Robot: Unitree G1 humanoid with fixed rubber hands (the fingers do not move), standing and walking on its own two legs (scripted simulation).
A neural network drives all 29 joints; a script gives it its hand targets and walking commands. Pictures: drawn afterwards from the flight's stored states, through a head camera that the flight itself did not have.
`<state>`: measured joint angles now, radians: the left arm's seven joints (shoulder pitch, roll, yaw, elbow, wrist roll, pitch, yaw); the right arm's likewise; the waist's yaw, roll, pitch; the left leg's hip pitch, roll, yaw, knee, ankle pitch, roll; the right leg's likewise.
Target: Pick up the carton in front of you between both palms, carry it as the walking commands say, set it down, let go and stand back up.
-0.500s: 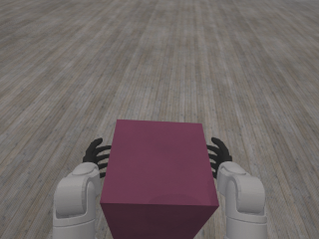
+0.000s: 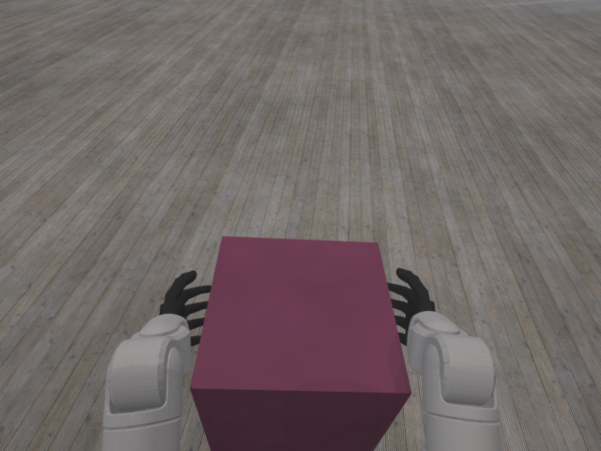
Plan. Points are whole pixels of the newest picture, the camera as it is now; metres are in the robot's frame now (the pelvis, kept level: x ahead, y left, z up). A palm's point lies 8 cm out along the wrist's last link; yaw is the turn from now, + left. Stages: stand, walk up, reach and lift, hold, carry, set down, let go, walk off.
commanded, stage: carry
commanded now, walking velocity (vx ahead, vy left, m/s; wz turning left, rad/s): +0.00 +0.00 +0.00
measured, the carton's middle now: (295, 354) +0.27 +0.00 +0.01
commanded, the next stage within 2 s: hold in 0.86 s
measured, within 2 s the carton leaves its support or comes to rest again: neither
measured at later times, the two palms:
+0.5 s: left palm (177, 364) +0.23 +0.15 +0.05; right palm (418, 359) +0.24 -0.15 +0.05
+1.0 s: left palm (179, 371) +0.23 +0.14 +0.04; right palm (421, 364) +0.23 -0.15 +0.05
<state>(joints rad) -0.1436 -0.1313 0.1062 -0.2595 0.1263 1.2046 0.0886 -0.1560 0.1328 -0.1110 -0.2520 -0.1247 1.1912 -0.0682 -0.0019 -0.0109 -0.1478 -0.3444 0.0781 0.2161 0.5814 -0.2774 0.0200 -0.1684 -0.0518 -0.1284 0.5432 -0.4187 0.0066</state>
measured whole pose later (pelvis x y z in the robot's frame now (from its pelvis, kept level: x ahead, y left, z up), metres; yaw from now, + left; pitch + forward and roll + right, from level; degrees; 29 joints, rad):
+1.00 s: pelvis -0.06 +0.00 +0.01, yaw -1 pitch -4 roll +0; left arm -0.19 -0.14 0.16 0.14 0.25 0.74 0.04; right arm -0.22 0.14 -0.18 0.20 -0.24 0.69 0.00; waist 0.00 -0.04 0.04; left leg -0.20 0.04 0.12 0.38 -0.10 0.02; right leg -0.06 -0.01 -0.07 0.42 -0.28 -0.02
